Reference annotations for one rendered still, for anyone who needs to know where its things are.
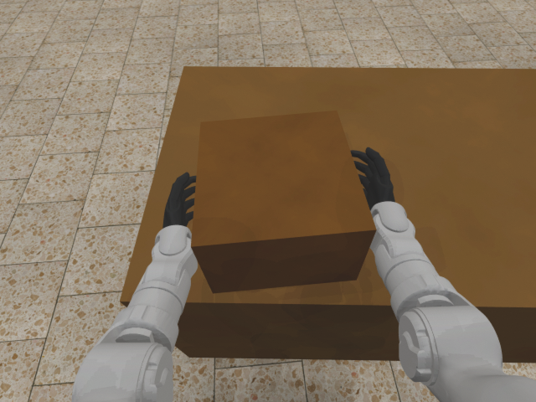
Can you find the right robot forearm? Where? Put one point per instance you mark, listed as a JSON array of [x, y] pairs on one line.
[[407, 273]]

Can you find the left robot forearm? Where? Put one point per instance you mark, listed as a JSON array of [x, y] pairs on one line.
[[155, 308]]

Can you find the pedestal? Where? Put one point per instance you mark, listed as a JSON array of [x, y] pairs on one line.
[[460, 147]]

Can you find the left robot hand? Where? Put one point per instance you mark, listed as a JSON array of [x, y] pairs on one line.
[[176, 207]]

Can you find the robot left upper arm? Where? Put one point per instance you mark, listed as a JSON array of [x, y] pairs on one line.
[[126, 372]]

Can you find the right robot hand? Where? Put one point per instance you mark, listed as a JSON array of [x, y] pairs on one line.
[[377, 184]]

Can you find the robot right upper arm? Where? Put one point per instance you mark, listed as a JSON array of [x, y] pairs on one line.
[[453, 351]]

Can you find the carton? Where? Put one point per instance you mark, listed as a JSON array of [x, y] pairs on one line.
[[278, 202]]

